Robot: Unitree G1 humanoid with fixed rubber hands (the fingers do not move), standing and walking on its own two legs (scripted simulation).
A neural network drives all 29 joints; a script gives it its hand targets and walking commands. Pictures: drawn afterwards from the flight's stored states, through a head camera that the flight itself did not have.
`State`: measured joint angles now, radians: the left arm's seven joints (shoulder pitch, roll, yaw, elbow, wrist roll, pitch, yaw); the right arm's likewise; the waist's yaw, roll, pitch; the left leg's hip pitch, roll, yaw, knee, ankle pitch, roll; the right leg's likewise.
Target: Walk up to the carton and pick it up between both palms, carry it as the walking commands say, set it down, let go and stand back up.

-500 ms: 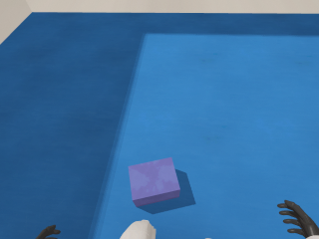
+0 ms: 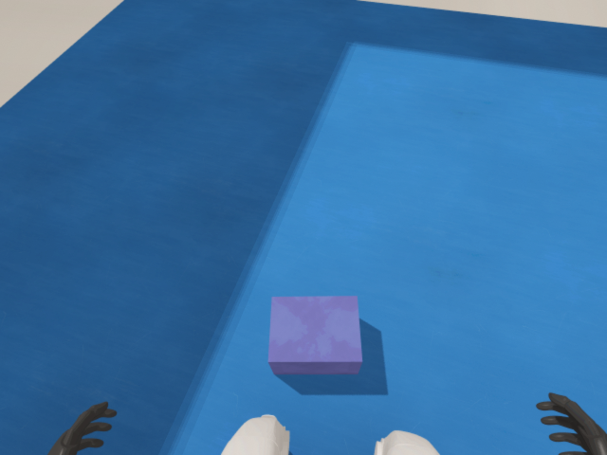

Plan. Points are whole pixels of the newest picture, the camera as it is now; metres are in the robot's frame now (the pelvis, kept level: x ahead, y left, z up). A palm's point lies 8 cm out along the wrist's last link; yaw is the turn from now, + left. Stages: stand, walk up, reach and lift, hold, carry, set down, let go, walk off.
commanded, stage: walk up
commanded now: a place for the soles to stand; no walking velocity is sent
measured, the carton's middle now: (315, 335) +0.46 +0.03 -0.67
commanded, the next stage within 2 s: stand in 1.90 s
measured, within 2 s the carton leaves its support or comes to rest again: neither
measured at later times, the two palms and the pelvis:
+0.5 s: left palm out of the picture +0.11 +0.35 -0.06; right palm (527, 404) +0.18 -0.25 -0.06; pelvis +0.02 +0.02 +0.01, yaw +2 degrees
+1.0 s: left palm out of the picture +0.10 +0.35 -0.06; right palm (537, 401) +0.18 -0.26 -0.05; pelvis +0.02 +0.02 +0.02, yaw +2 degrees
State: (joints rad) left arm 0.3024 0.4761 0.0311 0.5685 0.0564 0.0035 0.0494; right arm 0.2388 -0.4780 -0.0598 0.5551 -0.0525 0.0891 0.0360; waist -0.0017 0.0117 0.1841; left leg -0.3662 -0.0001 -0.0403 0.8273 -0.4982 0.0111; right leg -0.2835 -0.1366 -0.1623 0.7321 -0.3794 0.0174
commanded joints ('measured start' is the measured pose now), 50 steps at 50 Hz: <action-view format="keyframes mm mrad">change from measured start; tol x16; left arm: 1 28 150 63 -51 -20 -4 -9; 50 -92 136 50 37 -45 -11 -59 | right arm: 1 94 -183 -72 -69 -12 -49 -1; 9 -110 -155 -34 -109 11 -24 -27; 50 -124 -143 -12 -34 45 -94 -17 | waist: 1 -83 81 -243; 2 -74 261 -236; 9 33 109 -251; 11 19 -197 -167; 19 4 76 -179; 50 25 44 -166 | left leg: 1 383 85 -169 -418 224 133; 2 374 253 -483 -470 464 254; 9 172 166 -156 -234 544 148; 13 19 12 -82 47 -62 28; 15 92 5 -85 -82 -29 40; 18 207 204 -343 -428 517 133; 25 172 40 -92 -245 466 45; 50 101 127 -199 -449 252 49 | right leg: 1 -115 -57 52 165 343 -71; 2 -250 106 51 309 -218 -18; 4 -150 58 181 372 -297 -13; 9 90 72 108 -263 62 -49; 11 132 -201 511 -374 268 -94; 14 -32 -256 466 -332 330 -256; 18 -92 48 113 21 159 -10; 20 34 95 155 -25 -99 -24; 24 97 -77 323 -255 250 -103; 50 101 30 187 -285 88 -39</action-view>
